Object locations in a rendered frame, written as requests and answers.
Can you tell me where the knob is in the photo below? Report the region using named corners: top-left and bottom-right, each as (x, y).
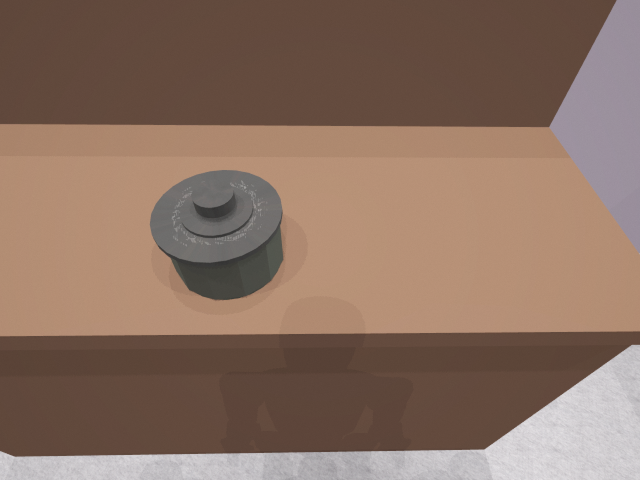
top-left (191, 180), bottom-right (236, 218)

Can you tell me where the lid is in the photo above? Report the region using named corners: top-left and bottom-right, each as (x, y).
top-left (150, 170), bottom-right (283, 267)

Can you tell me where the pot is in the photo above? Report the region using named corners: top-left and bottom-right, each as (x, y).
top-left (171, 227), bottom-right (283, 300)

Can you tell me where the table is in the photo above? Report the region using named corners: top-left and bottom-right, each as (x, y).
top-left (0, 0), bottom-right (640, 457)

